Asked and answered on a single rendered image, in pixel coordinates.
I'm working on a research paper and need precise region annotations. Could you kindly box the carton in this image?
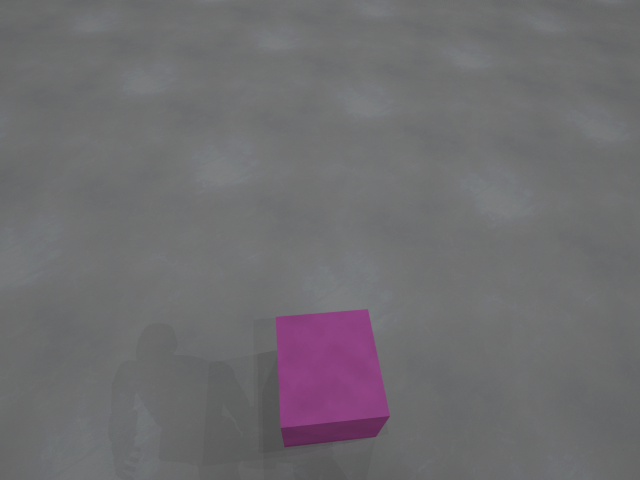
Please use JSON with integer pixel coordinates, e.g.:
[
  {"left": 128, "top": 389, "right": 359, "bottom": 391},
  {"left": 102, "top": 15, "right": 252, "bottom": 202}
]
[{"left": 276, "top": 309, "right": 390, "bottom": 447}]

